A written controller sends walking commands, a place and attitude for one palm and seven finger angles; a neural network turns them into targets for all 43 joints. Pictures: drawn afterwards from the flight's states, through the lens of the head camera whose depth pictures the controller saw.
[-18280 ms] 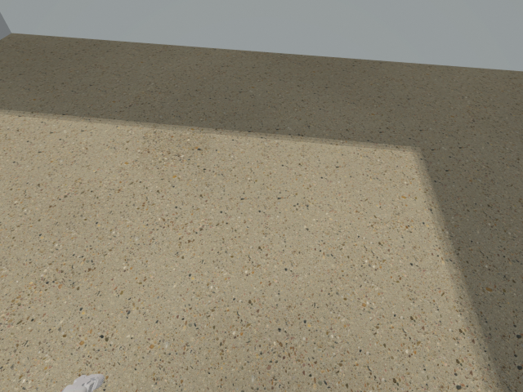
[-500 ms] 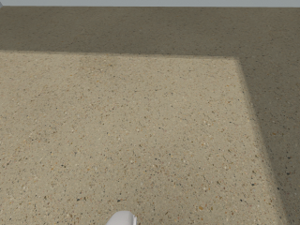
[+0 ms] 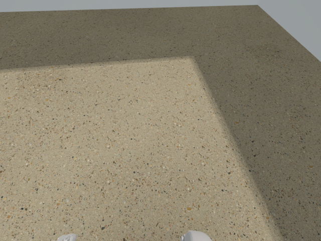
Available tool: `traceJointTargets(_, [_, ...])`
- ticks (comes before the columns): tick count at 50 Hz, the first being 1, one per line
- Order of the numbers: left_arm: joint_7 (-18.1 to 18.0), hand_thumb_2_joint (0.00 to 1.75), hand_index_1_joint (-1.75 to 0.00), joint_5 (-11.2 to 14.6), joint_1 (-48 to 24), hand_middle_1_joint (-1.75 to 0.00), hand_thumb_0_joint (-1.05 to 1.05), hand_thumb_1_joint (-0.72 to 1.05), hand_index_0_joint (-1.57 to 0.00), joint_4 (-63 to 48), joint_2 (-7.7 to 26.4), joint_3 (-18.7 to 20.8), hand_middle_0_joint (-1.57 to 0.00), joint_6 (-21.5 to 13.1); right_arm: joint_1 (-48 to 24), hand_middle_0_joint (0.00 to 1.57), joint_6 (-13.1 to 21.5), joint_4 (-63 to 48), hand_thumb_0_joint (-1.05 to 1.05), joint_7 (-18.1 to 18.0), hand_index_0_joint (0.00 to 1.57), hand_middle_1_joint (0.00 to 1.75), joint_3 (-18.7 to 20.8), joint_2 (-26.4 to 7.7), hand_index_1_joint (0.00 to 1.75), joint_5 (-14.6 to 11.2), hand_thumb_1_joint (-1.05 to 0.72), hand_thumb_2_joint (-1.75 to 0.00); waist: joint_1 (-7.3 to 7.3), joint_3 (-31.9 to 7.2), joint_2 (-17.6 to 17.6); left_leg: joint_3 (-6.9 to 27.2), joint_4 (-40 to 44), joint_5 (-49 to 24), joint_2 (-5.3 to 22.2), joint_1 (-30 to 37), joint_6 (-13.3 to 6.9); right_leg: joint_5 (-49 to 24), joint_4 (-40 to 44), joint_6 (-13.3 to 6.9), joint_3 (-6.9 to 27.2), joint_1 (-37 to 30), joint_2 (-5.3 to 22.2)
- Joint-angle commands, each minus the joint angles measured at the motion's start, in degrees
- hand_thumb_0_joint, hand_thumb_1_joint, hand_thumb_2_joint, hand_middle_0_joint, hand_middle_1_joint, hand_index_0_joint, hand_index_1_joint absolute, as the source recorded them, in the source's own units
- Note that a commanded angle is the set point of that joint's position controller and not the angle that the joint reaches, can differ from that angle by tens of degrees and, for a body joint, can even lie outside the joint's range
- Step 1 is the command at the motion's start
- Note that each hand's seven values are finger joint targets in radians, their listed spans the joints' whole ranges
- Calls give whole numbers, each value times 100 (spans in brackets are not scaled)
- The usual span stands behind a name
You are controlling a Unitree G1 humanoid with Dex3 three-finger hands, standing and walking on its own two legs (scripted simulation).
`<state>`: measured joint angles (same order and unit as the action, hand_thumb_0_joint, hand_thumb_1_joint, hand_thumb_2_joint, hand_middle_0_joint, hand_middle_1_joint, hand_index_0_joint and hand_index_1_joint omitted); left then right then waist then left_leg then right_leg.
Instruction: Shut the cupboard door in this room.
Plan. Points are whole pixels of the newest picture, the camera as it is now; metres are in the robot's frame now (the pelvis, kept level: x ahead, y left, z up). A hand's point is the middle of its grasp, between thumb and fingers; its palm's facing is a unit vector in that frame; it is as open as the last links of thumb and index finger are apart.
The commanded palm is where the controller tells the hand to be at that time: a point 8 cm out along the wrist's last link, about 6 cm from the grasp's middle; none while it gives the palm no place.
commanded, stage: turn or walk to find it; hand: left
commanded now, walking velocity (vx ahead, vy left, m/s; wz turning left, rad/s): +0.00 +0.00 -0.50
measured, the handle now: out of the picture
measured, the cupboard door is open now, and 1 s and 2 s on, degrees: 94 94 94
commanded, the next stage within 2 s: none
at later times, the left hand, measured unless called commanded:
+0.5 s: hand out of the picture +0.11 +0.12 -0.16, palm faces -0.21 -0.95 -0.24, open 7.4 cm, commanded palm none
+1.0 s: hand (110, 235) +0.15 +0.15 -0.17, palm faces -0.44 -0.87 -0.23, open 7.4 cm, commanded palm none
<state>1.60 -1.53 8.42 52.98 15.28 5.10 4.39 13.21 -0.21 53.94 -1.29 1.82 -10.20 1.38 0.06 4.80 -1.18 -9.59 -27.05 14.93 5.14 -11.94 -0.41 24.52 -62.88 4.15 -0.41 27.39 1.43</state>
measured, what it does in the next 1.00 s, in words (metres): steps on the spot, turning right: right foot, then left foot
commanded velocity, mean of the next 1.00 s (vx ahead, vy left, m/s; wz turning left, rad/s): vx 0.00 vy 0.00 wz -0.50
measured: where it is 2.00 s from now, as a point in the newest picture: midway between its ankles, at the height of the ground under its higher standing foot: outside the picture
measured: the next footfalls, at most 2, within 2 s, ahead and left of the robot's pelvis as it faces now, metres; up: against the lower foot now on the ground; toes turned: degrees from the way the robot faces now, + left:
right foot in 0.18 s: +0.01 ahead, -0.15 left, +0.00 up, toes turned -12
left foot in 0.68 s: +0.07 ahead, +0.07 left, +0.00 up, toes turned -16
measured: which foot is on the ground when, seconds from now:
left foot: down 0.00-0.18, up 0.20-0.66, down 0.68-1.00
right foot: up 0.00-0.16, down 0.18-0.68, up 0.70-1.00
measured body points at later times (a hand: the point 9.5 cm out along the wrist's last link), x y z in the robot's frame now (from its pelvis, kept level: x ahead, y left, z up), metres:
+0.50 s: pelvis -0.01 -0.05 +0.00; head +0.03 -0.08 +0.44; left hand +0.12 +0.17 -0.14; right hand +0.01 -0.33 -0.15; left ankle +0.02 +0.10 -0.68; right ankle -0.03 -0.14 -0.74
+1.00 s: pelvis -0.01 -0.01 +0.00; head +0.03 -0.01 +0.45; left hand +0.18 +0.19 -0.15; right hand -0.08 -0.25 -0.14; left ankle +0.03 +0.08 -0.74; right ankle -0.11 -0.13 -0.67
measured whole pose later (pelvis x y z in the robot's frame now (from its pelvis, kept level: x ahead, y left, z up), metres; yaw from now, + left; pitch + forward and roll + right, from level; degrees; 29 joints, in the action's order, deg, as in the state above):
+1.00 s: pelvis -0.01 -0.01 +0.00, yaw -30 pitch +0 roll -1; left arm 1.4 -1.5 10.1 54.4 15.3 5.4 4.7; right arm 12.4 -0.2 53.4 -1.0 2.2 -9.8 1.2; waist -0.4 4.8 -1.2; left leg -12.0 -27.4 15.1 6.0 -11.4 -0.8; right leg 24.5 -59.9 4.8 -0.5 25.7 3.2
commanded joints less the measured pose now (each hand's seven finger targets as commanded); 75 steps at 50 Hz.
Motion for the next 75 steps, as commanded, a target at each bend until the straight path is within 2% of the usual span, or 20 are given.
traceJointTargets(1, [23, 90, -30, 51, -507, -30, 0, 90, -20, -576, 122, -28, -20, -136, 427, 20, 91, -191, 0, -41, 20, 30, 408, -1225, 30, 6, -90, -90, 291, -587, 1147, 795, 566, -2759, 1495, 1060, -805, 289, 901, 17, -304, 247, 161])
traceJointTargets(4, [12, 90, -30, 59, -507, -30, 0, 90, -20, -575, 75, -59, -20, -196, 431, 20, 52, -137, 0, 3, 20, 30, 464, -1319, 30, 21, -90, -90, 324, -663, 1374, 625, 284, -2970, 1531, 913, -708, 320, 1833, -100, -520, -341, 33])
traceJointTargets(7, [-27, 90, -30, 56, 215, -30, 0, 90, -20, -352, 277, -13, -20, -302, 209, 20, 19, -172, 0, 37, 20, 30, 489, -1310, 30, -26, -90, -90, -66, -932, 1055, 163, -686, -2442, 1320, 453, -216, -1241, 3754, -263, -628, -1622, -39])
traceJointTargets(9, [-174, 90, -30, 3, 917, -30, 0, 90, -20, -123, 1330, 191, -20, -432, -50, 20, -8, -565, 0, 84, 20, 30, 285, -599, 30, -64, -90, -90, -426, -1024, -1652, -162, -2864, 2060, 220, -2325, 464, -4832, 4117, -1141, 1994, -3461, 2110])
traceJointTargets(12, [-293, 90, -30, 81, 495, -30, 0, 90, -20, -220, 974, 172, -20, -331, -419, 20, -171, -501, 0, -60, 20, 30, 275, -799, 30, -57, -90, -90, -305, -651, -1061, 1038, -4076, 1591, 213, -2423, 416, -4295, 4103, -1577, 1692, -2530, 1783])
traceJointTargets(16, [-248, 90, -30, 67, 48, -30, 0, 90, -20, -374, 722, 69, -20, -377, -139, 20, -194, -263, 0, 15, 20, 30, 294, -796, 30, -21, -90, -90, -18, -601, -670, 892, -3756, 717, 110, -1883, 529, -3630, 4184, -1268, 1096, -1974, 1195])
traceJointTargets(28, [-225, 90, -30, 17, 432, -30, 0, 90, -20, -263, 925, 157, -20, -346, -709, 20, -80, -581, 0, -40, 20, 30, 224, -785, 30, -100, -90, -90, -201, -776, -682, 909, -1868, 1034, -256, -1325, 438, -3730, 4027, -1550, 2074, -2113, 1112])
traceJointTargets(32, [-219, 90, -30, 86, 66, -30, 0, 90, -20, -310, 879, 132, -20, -283, -10, 20, 14, -403, 0, -93, 20, 30, 228, -860, 30, -141, -90, -90, 188, -937, -526, 838, 222, -130, -292, 364, 319, -3336, 3450, -1045, 1990, -1233, 706])
traceJointTargets(34, [-131, 90, -30, 127, 299, -30, 0, 90, -20, -469, 337, 16, -20, -250, 67, 20, 63, -484, 0, -85, 20, 30, 362, -1671, 30, -46, -90, -90, 138, -897, 1903, 2819, 1091, -1355, 1888, 1452, -499, 558, 1569, -366, 614, 621, -532])
traceJointTargets(35, [-156, 90, -30, 34, 189, -30, 0, 90, -20, -415, 488, 47, -20, -195, 6, 20, 33, -513, 0, -83, 20, 30, 364, -1658, 30, -31, -90, -90, 240, -786, 1917, 2822, 1189, -1167, 2220, 743, -730, 1069, 456, -219, 507, 487, -341])
traceJointTargets(37, [-76, 90, -30, 9, 142, -30, 0, 90, -20, -347, 577, 146, -20, -182, -436, 20, 44, -666, 0, -95, 20, 30, 267, -1304, 30, 1, -90, -90, -9, -349, 1115, 2200, 1128, -1157, 1715, 115, -787, 560, -439, -154, 465, 455, -157])
traceJointTargets(42, [4, 90, -30, 29, 305, -30, 0, 90, -20, -255, 325, 93, -20, -127, -210, 20, 111, -580, 0, -72, 20, 30, 280, -1071, 30, -32, -90, -90, -19, -508, 913, 1008, 909, -1900, 1192, 583, -653, -241, -670, 45, 137, 547, 28])
traceJointTargets(52, [0, 90, -30, 44, -366, -30, 0, 90, -20, -479, 68, -37, -20, -172, 324, 20, 52, -187, 0, 7, 20, 30, 460, -1222, 30, 18, -90, -90, 293, -564, 1341, 530, 471, -2474, 1604, 713, -742, 280, 1598, -71, -447, -272, 139])
traceJointTargets(55, [-34, 90, -30, 55, 93, -30, 0, 90, -20, -355, 153, -25, -20, -271, 202, 20, 39, -146, 0, 35, 20, 30, 492, -1295, 30, -6, -90, -90, 26, -802, 1248, 174, -241, -2482, 1511, 539, -394, -711, 3124, -244, -617, -1196, -12])
traceJointTargets(56, [-65, 90, -30, 35, 501, -30, 0, 90, -20, -245, 382, 7, -20, -326, 188, 20, 21, -163, 0, 57, 20, 30, 485, -1215, 30, -45, -90, -90, -182, -972, 777, -94, -973, -1957, 1344, 135, -74, -1575, 3978, -336, -444, -1997, 127])
traceJointTargets(57, [-142, 90, -30, -27, 716, -30, 0, 90, -20, -179, 1031, 111, -20, -410, 316, 20, -7, -317, 0, 85, 20, 30, 369, -781, 30, -72, -90, -90, -276, -990, -997, -365, -2138, 436, 763, -1510, 336, -2984, 4378, -783, 1169, -3174, 1426])
traceJointTargets(58, [-196, 90, -30, 66, 944, -30, 0, 90, -20, -114, 1316, 155, -20, -391, -143, 20, -83, -583, 0, 58, 20, 30, 276, -632, 30, -63, -90, -90, -471, -880, -1490, 155, -3143, 2261, 246, -2214, 460, -4689, 4229, -1363, 2047, -2828, 2280])
traceJointTargets(61, [-279, 90, -30, 81, 167, -30, 0, 90, -20, -325, 947, 159, -20, -291, -288, 20, -217, -435, 0, -15, 20, 30, 319, -832, 30, -37, -90, -90, -200, -372, -816, 1041, -4056, 1310, 278, -2289, 383, -2445, 4526, -1495, 1813, -1819, 1692])
traceJointTargets(64, [-239, 90, -30, 77, -88, -30, 0, 90, -20, -429, 719, 55, -20, -373, 58, 20, -189, -232, 0, 28, 20, 30, 305, -832, 30, 5, -90, -90, 7, -565, -739, 855, -3770, 663, 187, -1995, 520, -2972, 4349, -1222, 1182, -1889, 1187])
traceJointTargets(75, [-221, 90, -30, 37, 348, -30, 0, 90, -20, -274, 875, 111, -20, -360, -524, 20, -147, -500, 0, -16, 20, 30, 257, -845, 30, -62, -90, -90, -172, -652, -671, 922, -2555, 912, -125, -1681, 512, -2974, 4316, -1526, 2029, -2031, 1092])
